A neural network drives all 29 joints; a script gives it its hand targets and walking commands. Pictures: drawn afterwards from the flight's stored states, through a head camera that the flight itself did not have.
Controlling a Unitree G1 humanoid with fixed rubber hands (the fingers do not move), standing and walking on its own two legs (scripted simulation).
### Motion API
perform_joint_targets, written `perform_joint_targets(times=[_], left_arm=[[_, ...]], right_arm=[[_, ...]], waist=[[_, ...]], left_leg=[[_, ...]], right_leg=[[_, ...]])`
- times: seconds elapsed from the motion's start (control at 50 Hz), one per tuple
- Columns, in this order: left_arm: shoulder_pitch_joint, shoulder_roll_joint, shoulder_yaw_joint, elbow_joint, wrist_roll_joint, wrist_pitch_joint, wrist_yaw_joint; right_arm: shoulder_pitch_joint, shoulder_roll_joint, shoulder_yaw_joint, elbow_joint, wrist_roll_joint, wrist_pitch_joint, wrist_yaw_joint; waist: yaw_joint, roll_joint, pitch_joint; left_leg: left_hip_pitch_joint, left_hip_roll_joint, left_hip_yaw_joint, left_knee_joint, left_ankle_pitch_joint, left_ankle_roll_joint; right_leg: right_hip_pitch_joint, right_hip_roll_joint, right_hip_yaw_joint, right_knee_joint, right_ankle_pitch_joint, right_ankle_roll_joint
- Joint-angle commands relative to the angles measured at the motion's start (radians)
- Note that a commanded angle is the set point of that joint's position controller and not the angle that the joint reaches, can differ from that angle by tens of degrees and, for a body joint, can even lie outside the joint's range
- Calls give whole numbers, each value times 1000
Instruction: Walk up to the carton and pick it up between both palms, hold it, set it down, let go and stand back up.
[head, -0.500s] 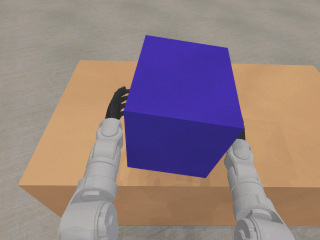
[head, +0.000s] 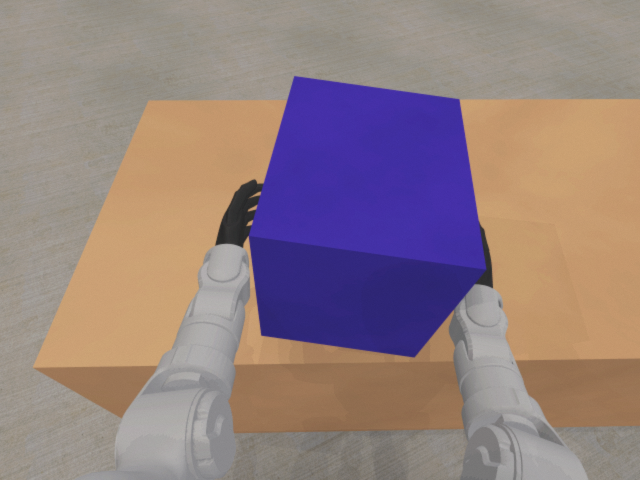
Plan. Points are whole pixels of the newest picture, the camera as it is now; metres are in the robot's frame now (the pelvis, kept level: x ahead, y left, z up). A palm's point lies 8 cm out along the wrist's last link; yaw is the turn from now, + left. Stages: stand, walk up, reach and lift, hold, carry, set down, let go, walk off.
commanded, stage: set down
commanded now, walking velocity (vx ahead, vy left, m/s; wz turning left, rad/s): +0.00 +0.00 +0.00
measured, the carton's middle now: (356, 221) +0.44 -0.07 +0.04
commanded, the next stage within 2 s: none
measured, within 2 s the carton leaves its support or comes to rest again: rests again in 1.54 s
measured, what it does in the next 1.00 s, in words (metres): stands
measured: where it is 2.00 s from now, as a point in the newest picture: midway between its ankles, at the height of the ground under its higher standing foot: outside the picture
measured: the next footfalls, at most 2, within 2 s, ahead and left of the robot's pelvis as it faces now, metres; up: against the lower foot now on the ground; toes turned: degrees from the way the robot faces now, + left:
none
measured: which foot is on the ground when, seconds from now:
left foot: down 0.00-1.00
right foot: down 0.00-1.00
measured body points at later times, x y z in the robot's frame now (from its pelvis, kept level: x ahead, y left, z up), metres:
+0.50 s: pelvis +0.01 +0.00 +0.00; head +0.08 -0.01 +0.44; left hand +0.43 +0.09 +0.02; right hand +0.37 -0.22 +0.00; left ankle -0.03 +0.13 -0.75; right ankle +0.02 -0.12 -0.75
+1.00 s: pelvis +0.00 -0.01 -0.01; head +0.11 -0.02 +0.43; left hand +0.44 +0.07 -0.01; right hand +0.37 -0.24 -0.02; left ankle -0.03 +0.13 -0.75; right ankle +0.02 -0.12 -0.75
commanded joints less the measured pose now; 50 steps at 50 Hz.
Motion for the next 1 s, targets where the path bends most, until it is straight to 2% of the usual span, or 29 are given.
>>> perform_joint_targets(times=[0.0, 0.28, 0.34, 0.5, 0.52, 0.58, 0.66, 0.76, 0.8, 0.82, 0.86, 0.98], left_arm=[[-556, -587, -297, -105, 31, -103, -81], [-583, -563, -258, -5, 40, -214, -69], [-591, -566, -260, 8, 41, -231, -66], [-616, -569, -245, 65, 52, -277, -57], [-623, -574, -247, 76, 53, -279, -57], [-629, -557, -213, 109, 64, -283, -62], [-655, -561, -202, 122, 79, -294, -56], [-673, -558, -179, 148, 91, -308, -50], [-680, -551, -162, 163, 97, -313, -49], [-682, -548, -157, 175, 101, -314, -49], [-686, -541, -145, 180, 106, -321, -49], [-682, -514, -112, 231, 113, -351, -50]], right_arm=[[-702, 439, 355, -125, -69, -123, 142], [-698, 474, 323, -73, -138, -182, 132], [-707, 476, 320, -63, -138, -193, 132], [-707, 470, 271, -2, -172, -217, 134], [-708, 466, 257, 12, -182, -218, 134], [-709, 462, 224, 39, -198, -212, 135], [-722, 458, 188, 53, -217, -218, 142], [-737, 452, 140, 64, -250, -227, 148], [-745, 454, 130, 73, -257, -228, 150], [-745, 447, 118, 78, -267, -228, 150], [-748, 452, 117, 77, -271, -228, 155], [-731, 466, 116, 110, -287, -234, 155]], waist=[[-13, 0, -622], [-30, -33, -721], [-29, -22, -752], [-43, -3, -787], [-55, -2, -783], [-57, -7, -744], [-62, 25, -782], [-69, 29, -808], [-62, 30, -814], [-70, 24, -810], [-59, 24, -816], [-56, 4, -844]], left_leg=[[31, -22, 89, -13, 334, -65], [-100, -25, 93, -8, 320, -46], [-109, -24, 88, 0, 337, -49], [-111, -16, 88, 22, 369, -62], [-106, -15, 83, 23, 367, -66], [-115, -15, 87, 15, 328, -61], [-108, -13, 86, 22, 327, -69], [-118, -10, 88, 32, 316, -75], [-128, -10, 91, 34, 315, -70], [-133, -10, 92, 28, 294, -70], [-157, -12, 94, 22, 275, -62], [-238, -18, 100, 23, 260, -46]], right_leg=[[437, 21, -67, 101, 449, 15], [501, -1, -42, 156, 613, 27], [489, -1, -41, 163, 631, 24], [425, 4, -48, 166, 619, 14], [409, 5, -50, 161, 608, 13], [391, 2, -52, 155, 564, 13], [347, 2, -56, 156, 533, 9], [306, 4, -63, 155, 504, 2], [306, 2, -62, 160, 510, 2], [301, 1, -64, 162, 498, 4], [302, -3, -59, 167, 495, 9], [337, -18, -41, 198, 567, 21]])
